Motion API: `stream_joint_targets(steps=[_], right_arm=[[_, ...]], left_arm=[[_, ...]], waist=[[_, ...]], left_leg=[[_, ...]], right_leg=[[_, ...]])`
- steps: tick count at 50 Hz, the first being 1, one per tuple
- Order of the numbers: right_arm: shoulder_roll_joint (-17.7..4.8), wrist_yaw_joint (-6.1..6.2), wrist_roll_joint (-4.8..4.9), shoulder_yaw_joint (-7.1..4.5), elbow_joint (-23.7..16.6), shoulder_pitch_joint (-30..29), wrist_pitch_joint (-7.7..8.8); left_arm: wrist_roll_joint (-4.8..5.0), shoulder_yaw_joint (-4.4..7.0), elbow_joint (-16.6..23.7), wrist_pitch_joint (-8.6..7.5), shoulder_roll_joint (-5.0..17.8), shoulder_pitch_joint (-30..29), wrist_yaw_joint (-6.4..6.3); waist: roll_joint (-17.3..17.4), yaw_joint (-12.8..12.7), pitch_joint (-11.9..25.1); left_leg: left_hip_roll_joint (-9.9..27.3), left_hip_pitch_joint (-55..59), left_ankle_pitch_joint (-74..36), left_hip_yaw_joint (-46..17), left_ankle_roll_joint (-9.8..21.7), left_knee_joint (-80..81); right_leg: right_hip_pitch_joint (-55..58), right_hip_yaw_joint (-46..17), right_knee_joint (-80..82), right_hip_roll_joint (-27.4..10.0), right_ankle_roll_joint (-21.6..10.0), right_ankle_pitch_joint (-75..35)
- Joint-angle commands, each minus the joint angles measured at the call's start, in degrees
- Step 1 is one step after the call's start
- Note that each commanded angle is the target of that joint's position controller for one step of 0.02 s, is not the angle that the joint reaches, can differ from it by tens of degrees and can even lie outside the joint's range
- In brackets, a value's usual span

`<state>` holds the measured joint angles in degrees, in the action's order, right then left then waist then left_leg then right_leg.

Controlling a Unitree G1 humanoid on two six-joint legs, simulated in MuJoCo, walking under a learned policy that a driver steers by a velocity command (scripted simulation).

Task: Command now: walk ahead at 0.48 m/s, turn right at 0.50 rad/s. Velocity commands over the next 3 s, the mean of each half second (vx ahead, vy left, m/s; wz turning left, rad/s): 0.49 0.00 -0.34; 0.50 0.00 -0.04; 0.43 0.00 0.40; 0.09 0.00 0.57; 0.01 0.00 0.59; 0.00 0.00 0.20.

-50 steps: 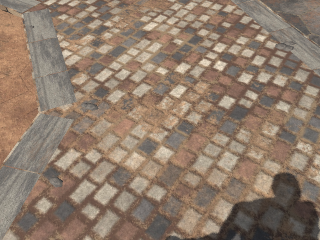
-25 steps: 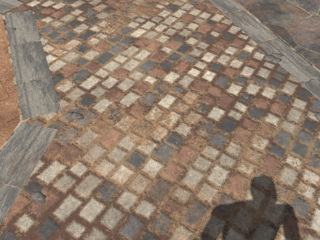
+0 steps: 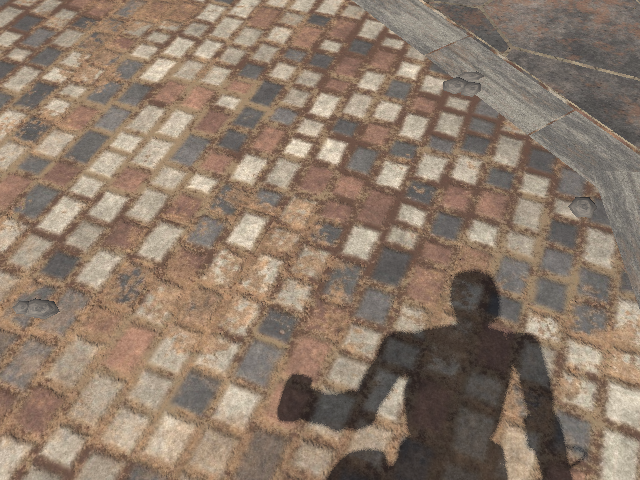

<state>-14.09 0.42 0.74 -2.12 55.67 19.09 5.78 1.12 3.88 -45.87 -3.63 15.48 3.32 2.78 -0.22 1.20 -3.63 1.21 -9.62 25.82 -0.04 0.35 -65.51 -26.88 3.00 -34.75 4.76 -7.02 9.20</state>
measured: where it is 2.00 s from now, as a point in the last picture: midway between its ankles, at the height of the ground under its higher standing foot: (360, 258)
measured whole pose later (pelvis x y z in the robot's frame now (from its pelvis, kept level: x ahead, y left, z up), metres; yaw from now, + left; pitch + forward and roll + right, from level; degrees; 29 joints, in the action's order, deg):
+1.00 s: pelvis +0.58 -0.05 +0.01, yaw -10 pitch +2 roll +1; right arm -16.6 0.0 1.1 -2.4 53.7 22.0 3.7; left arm 0.1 2.2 -40.6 -5.3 14.7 2.7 1.7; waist 0.6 3.4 -1.5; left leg -0.4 -9.2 27.5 -2.6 0.9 -49.9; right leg -27.0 2.3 -32.3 0.3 -3.7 7.8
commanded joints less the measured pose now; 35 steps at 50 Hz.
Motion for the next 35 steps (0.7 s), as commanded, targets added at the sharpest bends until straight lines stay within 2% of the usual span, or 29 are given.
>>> stream_joint_targets(steps=[1, 2, 3, 4, 6, 7, 10, 12, 15, 18, 19, 20, 21, 22, 23, 24, 25, 26, 27, 28, 30, 33, 35], right_arm=[[-8.95, 0.08, 0.94, -1.76, -7.53, -5.02, 4.08], [-9.16, 0.61, -0.1, -2.33, -7.39, -4.07, 3.41], [-8.75, 0.7, -0.55, -2.51, -7.69, -3.07, 2.49], [-7.79, 0.8, -0.96, -2.49, -8.25, -2.86, 1.77], [-6.8, 1.12, -1.89, -2.37, -10.01, -5.85, 0.76], [-6.61, 1.29, -2.06, -2.28, -11.26, -8.7, 0.57], [-4.83, 0.82, -1.88, -1.46, -12.95, -14.9, 0.94], [-4.05, 0.02, -1.33, -0.89, -13.93, -18.62, 1.53], [-5.71, -0.87, -0.59, -0.95, -15.52, -22.37, 1.95], [-7.62, -1.59, -0.55, -1.31, -16.72, -22.81, 2.52], [-8.26, -1.64, -0.49, -1.52, -16.47, -20.91, 2.68], [-9.49, -1.5, -0.59, -2.19, -15.15, -15.83, 2.87], [-11.87, -1.22, -1.15, -3.19, -13.21, -7.22, 3.05], [-16.67, -1.02, -1.92, -4.51, -12.02, 1.68, 2.95], [-15.77, -1.69, -0.72, -4.75, -9.39, 6.22, 2.01], [-10.66, -1.77, 0.36, -3.25, -9.78, 4.84, 1.73], [-8.99, -1.57, 0.18, -2.63, -10.68, 0.01, 1.28], [-8.19, -1.54, -0.39, -2.16, -11.29, -3.4, 0.94], [-7.17, -1.65, -1.0, -1.77, -11.48, -5.13, 0.9], [-6.75, -1.75, -1.43, -1.54, -11.37, -5.8, 0.95], [-6.93, -1.85, -0.89, -1.57, -10.66, -5.48, 1.15], [-9.4, -1.32, -0.49, -2.25, -9.37, -3.98, 0.98], [-9.88, -0.93, -0.25, -2.33, -8.61, -2.84, 0.55]], left_arm=[[-0.39, 1.94, 1.29, -1.11, 7.41, 8.21, -0.56], [-0.94, 1.54, 2.28, -1.38, 6.3, 5.51, -0.58], [-1.22, 1.32, 2.87, -1.37, 5.93, 4.56, -0.69], [-0.87, 1.36, 2.95, -1.37, 6.18, 4.78, -0.93], [-0.56, 1.63, 2.75, -1.45, 7.49, 6.96, -1.74], [-0.57, 1.89, 2.65, -1.43, 8.45, 8.26, -2.22], [-0.24, 1.83, 1.79, -1.08, 8.48, 11.76, -3.01], [-0.02, 1.69, 0.61, -1.0, 8.31, 14.86, -3.14], [0.14, 1.5, -0.91, -0.72, 8.11, 17.82, -3.14], [-0.3, 1.73, -1.7, 0.06, 8.88, 19.56, -3.48], [-0.4, 1.86, -1.69, 0.34, 9.27, 19.28, -3.55], [-0.39, 1.72, -1.35, 0.54, 9.11, 18.26, -3.55], [-0.83, 0.94, -0.55, 0.51, 7.46, 17.45, -3.35], [-0.98, -0.28, 0.56, -0.14, 4.1, 21.32, -3.0], [-0.21, -1.12, -0.23, -0.92, 2.19, 25.97, -2.82], [0.84, 0.02, 0.4, -1.28, 7.85, 20.72, -2.79], [1.03, 0.39, 1.92, -1.49, 9.04, 15.27, -2.8], [0.25, 0.33, 2.66, -1.66, 8.43, 12.37, -2.85], [-0.43, 0.54, 2.85, -1.59, 7.62, 11.71, -2.81], [-0.54, 0.53, 2.78, -1.35, 6.59, 12.73, -2.75], [-0.5, 0.15, 2.5, -0.78, 4.47, 13.92, -2.73], [-1.06, -0.36, 4.56, -0.61, 3.45, 8.78, -2.83], [-1.05, -0.72, 5.54, -0.9, 2.65, 5.14, -2.55]], waist=[[1.71, -3.73, 7.39], [1.68, -1.28, 5.74], [0.37, 0.2, 5.27], [-0.56, 0.8, 4.76], [-1.41, 0.49, 3.34], [-1.64, -0.3, 2.48], [-2.82, -3.17, 2.22], [-3.47, -5.41, 2.57], [-3.71, -6.87, 1.75], [-4.67, -5.97, 1.88], [-5.52, -4.69, 2.4], [-5.6, -1.74, 4.95], [-4.37, 2.26, 12.21], [4.43, 3.55, 21.74], [17.09, 3.12, 25.96], [10.52, 4.65, 18.51], [6.21, 3.98, 10.68], [3.19, 2.7, 6.11], [3.06, 1.21, 3.83], [4.55, -0.16, 3.9], [5.6, -1.19, 4.19], [4.15, -0.5, 2.86], [4.03, 0.51, 2.47]], left_leg=[[3.74, -31.78, -6.63, -6.01, 1.76, -9.3], [5.42, -27.18, -8.49, -6.16, 1.27, -5.24], [6.17, -24.07, -9.05, -6.29, 0.69, -3.02], [6.47, -22.98, -9.24, -5.7, -0.24, -0.24], [6.12, -23.19, -13.02, -4.13, -2.35, 5.94], [5.62, -24.23, -16.62, -3.68, -3.17, 10.42], [3.57, -21.7, -30.31, -2.67, -3.52, 25.98], [2.06, -18.37, -36.71, -1.72, -3.25, 31.64], [1.9, -20.95, -34.77, -2.73, -2.04, 35.77], [1.18, -22.2, -26.09, -2.72, 0.35, 38.46], [0.57, -19.86, -23.18, -2.01, 1.45, 39.25], [-0.77, -12.87, -22.89, -0.6, 3.15, 41.5], [2.38, 0.87, -25.18, -3.25, 6.24, 39.4], [13.98, 23.64, -23.82, -19.72, 13.52, 37.89], [21.76, 33.52, -10.84, -39.45, 18.41, 44.82], [20.13, 29.33, -1.06, -38.71, 15.62, 47.56], [18.16, 21.19, -3.09, -31.18, 13.37, 49.16], [15.83, 13.7, -9.29, -25.72, 12.74, 51.08], [13.82, 8.77, -14.71, -21.97, 12.35, 52.7], [12.37, 5.89, -18.19, -19.26, 12.12, 53.94], [11.08, 3.27, -23.57, -15.01, 12.68, 55.82], [10.73, 2.3, -29.75, -10.59, 13.17, 57.85], [9.02, 1.95, -31.25, -7.11, 11.91, 58.19]], right_leg=[[28.62, -31.87, 21.56, -17.61, -11.04, 4.04], [21.63, -27.14, 22.52, -15.32, -10.07, -0.82], [17.27, -25.17, 23.48, -14.03, -9.9, -2.78], [14.39, -23.6, 24.2, -13.4, -10.15, -4.53], [9.79, -20.32, 25.2, -12.16, -10.34, -6.86], [8.84, -19.44, 25.4, -11.45, -9.91, -7.0], [8.63, -15.11, 24.29, -8.7, -6.59, -6.67], [9.35, -15.09, 24.15, -9.2, -5.56, -4.55], [16.8, -17.93, 21.03, -12.14, -5.51, -4.15], [25.16, -21.44, 16.42, -15.84, -4.88, -10.6], [26.52, -21.74, 14.47, -16.19, -4.32, -15.71], [26.84, -20.38, 9.61, -14.44, -3.3, -24.93], [23.1, -17.78, -1.02, -11.37, -1.87, -27.82], [5.78, -12.79, -19.75, -4.47, 1.97, -14.02], [-9.25, -10.75, -33.47, 0.81, 4.46, 22.62], [-15.97, -13.69, -38.21, -2.48, 3.79, 22.17], [-17.86, -11.38, -38.0, -5.24, 3.76, 16.69], [-16.7, -9.35, -35.04, -7.46, 4.1, 12.33], [-14.69, -8.79, -31.87, -9.26, 4.42, 9.52], [-11.88, -8.45, -29.99, -10.33, 4.74, 8.1], [-10.17, -7.06, -26.48, -11.03, 5.68, 6.9], [-12.28, -5.85, -17.21, -11.72, 7.32, 0.14], [-10.66, -4.94, -9.33, -11.07, 7.49, -6.83]])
